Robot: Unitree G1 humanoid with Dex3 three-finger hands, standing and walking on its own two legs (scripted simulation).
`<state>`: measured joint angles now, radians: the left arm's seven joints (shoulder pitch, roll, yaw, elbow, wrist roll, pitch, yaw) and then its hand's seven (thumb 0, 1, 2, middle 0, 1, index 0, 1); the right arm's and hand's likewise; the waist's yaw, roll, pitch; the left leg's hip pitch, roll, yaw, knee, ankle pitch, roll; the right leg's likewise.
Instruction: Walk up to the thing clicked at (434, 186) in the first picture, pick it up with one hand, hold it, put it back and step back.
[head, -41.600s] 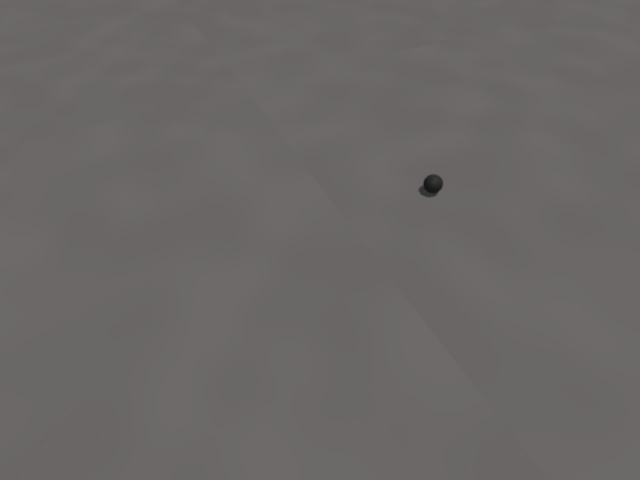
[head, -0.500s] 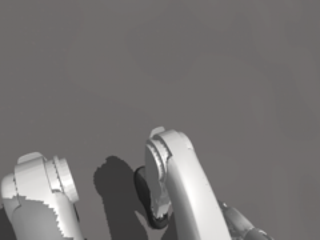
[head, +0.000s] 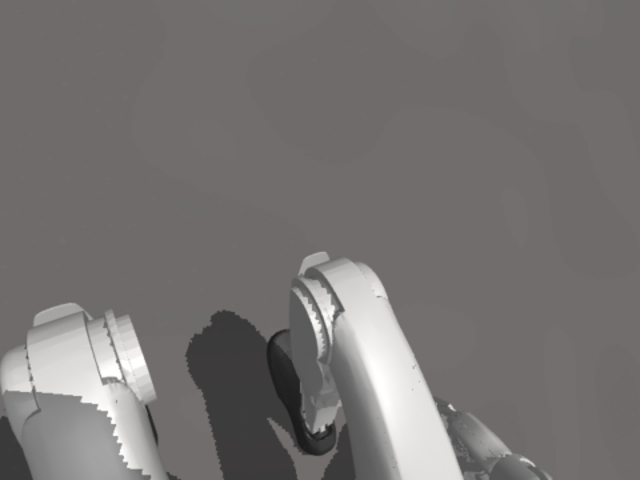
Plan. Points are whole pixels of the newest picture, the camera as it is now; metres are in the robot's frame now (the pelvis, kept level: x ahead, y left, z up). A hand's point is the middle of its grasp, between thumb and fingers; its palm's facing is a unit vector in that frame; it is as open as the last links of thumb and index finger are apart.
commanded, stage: withdraw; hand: left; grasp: from above
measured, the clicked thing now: out of the picture +0.44 +0.38 -0.26
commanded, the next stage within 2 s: home in 1.06 s
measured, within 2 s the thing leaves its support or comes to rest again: neither
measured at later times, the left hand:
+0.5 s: hand out of the picture +0.43 +0.41 -0.10, palm faces -0.30 -0.04 -0.95, open 14.1 cm
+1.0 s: hand out of the picture +0.41 +0.39 -0.10, palm faces -0.40 -0.09 -0.91, open 14.1 cm
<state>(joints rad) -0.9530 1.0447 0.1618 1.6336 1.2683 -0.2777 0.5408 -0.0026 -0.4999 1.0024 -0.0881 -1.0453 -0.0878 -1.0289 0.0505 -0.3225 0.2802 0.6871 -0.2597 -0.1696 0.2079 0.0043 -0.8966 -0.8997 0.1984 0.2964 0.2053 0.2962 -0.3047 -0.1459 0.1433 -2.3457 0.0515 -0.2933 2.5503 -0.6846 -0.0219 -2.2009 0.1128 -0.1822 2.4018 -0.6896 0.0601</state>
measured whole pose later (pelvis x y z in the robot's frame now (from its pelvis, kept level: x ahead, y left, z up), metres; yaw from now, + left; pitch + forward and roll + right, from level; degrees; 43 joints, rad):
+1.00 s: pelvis -0.01 -0.01 +0.03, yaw +6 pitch +30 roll -10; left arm -0.92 0.87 0.09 1.28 1.26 -0.33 0.27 0.00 -0.53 1.00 -0.09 -1.01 -0.08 -1.00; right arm 0.14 -0.31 0.11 0.71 -0.13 0.02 0.12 0.01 -0.91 -0.90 0.20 0.30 0.20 0.30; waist -0.21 -0.05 0.00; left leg -2.31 0.03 -0.18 2.38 -0.60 -0.01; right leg -2.18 0.06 -0.11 2.31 -0.67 0.04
